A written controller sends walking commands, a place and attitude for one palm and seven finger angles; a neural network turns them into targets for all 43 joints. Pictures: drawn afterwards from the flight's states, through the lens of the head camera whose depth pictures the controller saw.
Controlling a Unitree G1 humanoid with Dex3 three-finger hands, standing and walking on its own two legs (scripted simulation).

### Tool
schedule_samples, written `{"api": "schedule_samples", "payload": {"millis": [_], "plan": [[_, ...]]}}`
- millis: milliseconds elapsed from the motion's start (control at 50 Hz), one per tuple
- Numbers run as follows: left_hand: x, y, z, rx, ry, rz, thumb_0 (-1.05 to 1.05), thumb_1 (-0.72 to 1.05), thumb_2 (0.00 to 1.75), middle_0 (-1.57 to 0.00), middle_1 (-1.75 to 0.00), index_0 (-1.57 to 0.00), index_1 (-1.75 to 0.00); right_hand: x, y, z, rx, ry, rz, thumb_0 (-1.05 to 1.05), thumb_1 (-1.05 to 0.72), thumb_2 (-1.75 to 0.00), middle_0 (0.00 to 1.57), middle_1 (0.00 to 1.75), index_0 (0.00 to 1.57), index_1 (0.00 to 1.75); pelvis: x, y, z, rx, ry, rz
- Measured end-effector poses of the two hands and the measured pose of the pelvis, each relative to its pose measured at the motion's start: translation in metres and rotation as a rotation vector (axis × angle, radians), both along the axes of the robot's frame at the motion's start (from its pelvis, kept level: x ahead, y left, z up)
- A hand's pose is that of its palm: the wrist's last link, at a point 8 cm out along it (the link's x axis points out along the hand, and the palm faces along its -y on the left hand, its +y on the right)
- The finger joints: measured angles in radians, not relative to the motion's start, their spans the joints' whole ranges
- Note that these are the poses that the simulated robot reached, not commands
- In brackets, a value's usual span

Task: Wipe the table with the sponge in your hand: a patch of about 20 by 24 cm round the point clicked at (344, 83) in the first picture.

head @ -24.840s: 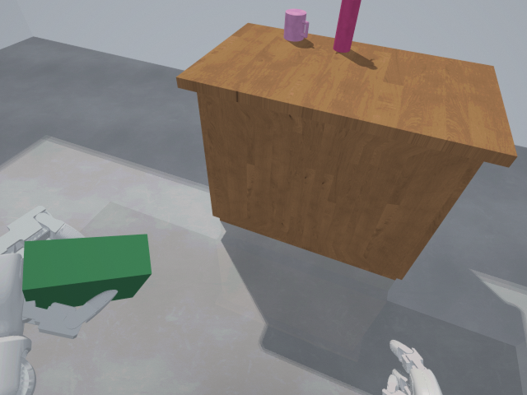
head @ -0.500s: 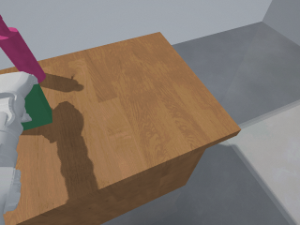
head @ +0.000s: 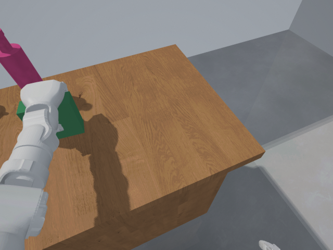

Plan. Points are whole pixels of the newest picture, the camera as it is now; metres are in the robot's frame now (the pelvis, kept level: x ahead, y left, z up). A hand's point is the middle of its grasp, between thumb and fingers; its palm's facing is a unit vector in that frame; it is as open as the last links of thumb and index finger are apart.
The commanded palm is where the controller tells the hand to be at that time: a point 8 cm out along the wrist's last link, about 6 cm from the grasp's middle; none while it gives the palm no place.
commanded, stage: slide across to the middle lane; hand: left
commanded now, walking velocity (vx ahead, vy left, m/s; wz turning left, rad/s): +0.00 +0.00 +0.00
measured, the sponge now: (57, 122) +0.41 +0.32 +0.06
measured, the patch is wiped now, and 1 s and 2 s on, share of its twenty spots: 0.35 0.40 0.55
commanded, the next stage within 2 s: wipe back along the middle lane in 0.04 s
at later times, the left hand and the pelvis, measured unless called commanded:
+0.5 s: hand (60, 117) +0.40 +0.29 +0.09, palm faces -0.03 +0.01 -1.00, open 9.2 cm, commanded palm +0.36 +0.27 +0.12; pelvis +0.01 -0.01 +0.00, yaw +0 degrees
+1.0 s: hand (63, 133) +0.35 +0.26 +0.09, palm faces +0.04 +0.00 -1.00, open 9.2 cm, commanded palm +0.31 +0.24 +0.11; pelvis +0.01 -0.01 +0.00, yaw +0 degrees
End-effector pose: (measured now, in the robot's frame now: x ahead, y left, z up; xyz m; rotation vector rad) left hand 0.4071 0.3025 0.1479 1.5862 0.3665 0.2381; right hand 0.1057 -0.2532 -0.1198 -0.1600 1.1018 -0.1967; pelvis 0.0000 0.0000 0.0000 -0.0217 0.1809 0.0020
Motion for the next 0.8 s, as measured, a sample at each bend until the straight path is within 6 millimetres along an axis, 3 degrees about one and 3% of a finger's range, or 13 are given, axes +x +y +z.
{"api": "schedule_samples", "payload": {"millis": [260,600,800], "plan": [[-0.002,-0.012,-0.001,0.001,-0.006,0.015,0.0,-0.48,1.15,-0.81,-1.43,-0.81,-1.46,0.018,-0.01,0.0,0.003,0.001,0.01,0.0,-0.91,-0.9,0.2,0.3,0.2,0.3,0.011,-0.006,0.001,0.002,-0.008,0.004],[-0.033,-0.029,-0.001,-0.015,-0.061,0.022,0.02,-0.44,1.12,-0.78,-1.44,-0.79,-1.47,0.058,-0.001,0.016,0.038,-0.116,0.052,0.0,-0.91,-0.9,0.2,0.3,0.2,0.3,0.01,-0.007,0.002,0.007,-0.053,0.002],[-0.054,-0.039,-0.002,-0.012,-0.094,0.006,0.03,-0.43,1.11,-0.77,-1.45,-0.78,-1.47,0.067,0.01,0.019,0.064,-0.158,0.079,0.0,-0.91,-0.9,0.2,0.3,0.2,0.3,0.007,-0.006,0.002,0.008,-0.068,0.001]]}}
